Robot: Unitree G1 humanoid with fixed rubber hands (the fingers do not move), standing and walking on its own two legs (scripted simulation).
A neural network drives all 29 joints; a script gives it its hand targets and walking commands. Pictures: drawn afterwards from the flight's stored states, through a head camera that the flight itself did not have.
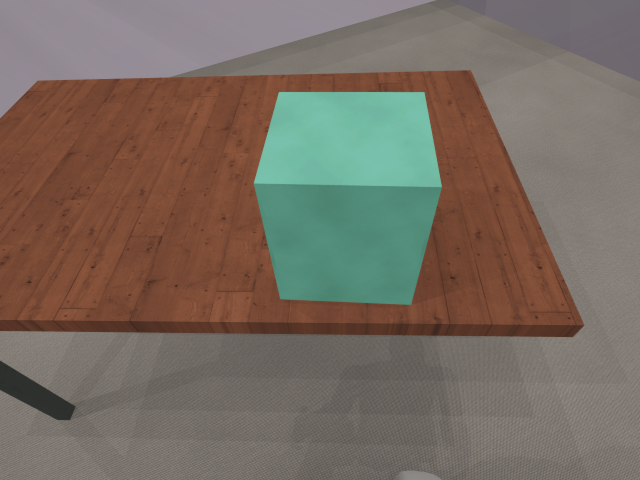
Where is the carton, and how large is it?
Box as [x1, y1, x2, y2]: [254, 92, 441, 304]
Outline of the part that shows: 279,92 256,173 254,186 280,298 410,304 441,188 424,92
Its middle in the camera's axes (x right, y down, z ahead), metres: +0.04 -0.06 +0.59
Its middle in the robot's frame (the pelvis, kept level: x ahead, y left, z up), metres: +0.48 -0.03 +0.05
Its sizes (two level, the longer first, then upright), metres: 0.210 0.200 0.250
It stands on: a table, 0.69 m high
